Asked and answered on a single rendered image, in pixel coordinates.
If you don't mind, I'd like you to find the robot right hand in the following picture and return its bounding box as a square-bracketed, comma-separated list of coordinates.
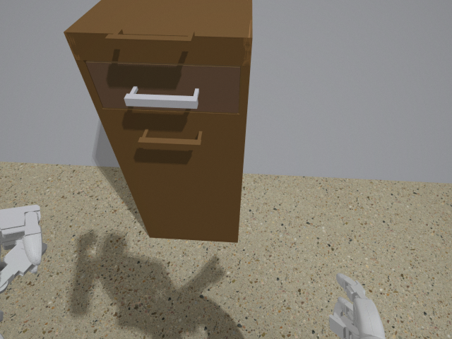
[329, 273, 386, 339]

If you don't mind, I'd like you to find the handle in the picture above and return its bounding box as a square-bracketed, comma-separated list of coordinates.
[105, 34, 194, 52]
[124, 86, 199, 109]
[138, 137, 202, 150]

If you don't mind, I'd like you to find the drawer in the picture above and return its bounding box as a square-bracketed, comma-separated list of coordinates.
[86, 61, 241, 113]

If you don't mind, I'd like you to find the cabinet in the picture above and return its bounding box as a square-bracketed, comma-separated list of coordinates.
[64, 0, 253, 243]

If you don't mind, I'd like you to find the robot left hand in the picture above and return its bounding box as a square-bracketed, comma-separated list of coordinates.
[0, 205, 47, 294]

